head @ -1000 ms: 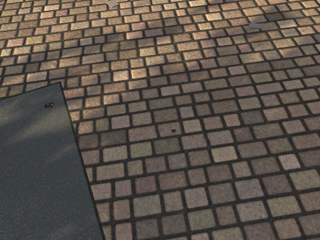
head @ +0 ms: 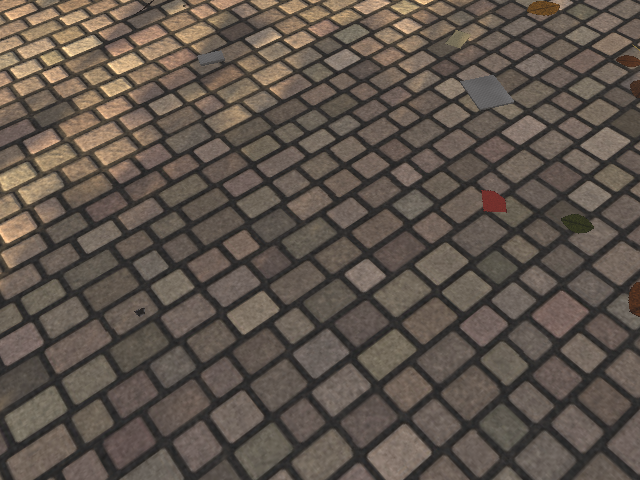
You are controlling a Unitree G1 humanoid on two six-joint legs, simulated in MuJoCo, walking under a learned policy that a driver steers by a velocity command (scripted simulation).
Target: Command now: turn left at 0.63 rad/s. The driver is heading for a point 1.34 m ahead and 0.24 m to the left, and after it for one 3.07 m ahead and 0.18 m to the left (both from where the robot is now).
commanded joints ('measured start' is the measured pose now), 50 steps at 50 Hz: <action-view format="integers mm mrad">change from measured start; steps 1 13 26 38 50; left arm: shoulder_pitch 22 -34 42 207 -41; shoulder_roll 158 161 168 281 168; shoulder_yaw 49 57 49 83 107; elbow -42 -87 -29 40 -64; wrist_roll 4 -11 -8 -20 -18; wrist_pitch -13 -14 -6 -36 -20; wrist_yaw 8 -19 -17 -54 -54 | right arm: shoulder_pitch -75 -3 -36 -138 117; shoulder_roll -62 -216 -159 -129 -203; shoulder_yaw -17 -66 -36 7 -11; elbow -106 -149 -165 -153 -65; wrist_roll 0 0 -18 -25 -6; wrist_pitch -1 -25 -28 -46 -109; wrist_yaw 12 -20 -33 -73 -87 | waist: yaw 71 9 3 79 -104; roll -192 74 93 -197 84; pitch -62 -54 -128 -81 -93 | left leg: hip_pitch -60 320 286 -81 713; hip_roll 28 244 128 -123 111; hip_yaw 14 -459 -438 -129 -221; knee -62 -674 -616 -29 -758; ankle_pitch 20 433 528 -130 29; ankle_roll -11 299 237 40 59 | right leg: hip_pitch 84 -513 -366 71 -633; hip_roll -257 -28 16 -273 181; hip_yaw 77 158 137 699 363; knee -95 680 428 -147 181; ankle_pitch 427 -215 -55 502 -335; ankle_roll -158 61 68 -284 11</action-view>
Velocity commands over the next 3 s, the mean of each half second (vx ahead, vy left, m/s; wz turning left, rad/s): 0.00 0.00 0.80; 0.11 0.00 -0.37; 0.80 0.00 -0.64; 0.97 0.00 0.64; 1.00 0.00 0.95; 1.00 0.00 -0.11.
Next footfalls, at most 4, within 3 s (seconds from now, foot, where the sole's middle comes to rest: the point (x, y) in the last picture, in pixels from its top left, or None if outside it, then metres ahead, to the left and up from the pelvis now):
0.18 left None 0.01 0.11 -0.78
0.70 right None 0.12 -0.05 -0.78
1.00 left None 0.05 0.15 -0.78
1.46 right None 0.44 -0.12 -0.78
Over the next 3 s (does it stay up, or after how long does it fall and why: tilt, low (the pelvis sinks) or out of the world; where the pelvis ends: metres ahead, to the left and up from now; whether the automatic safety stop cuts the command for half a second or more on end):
stays up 1.58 0.31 0.00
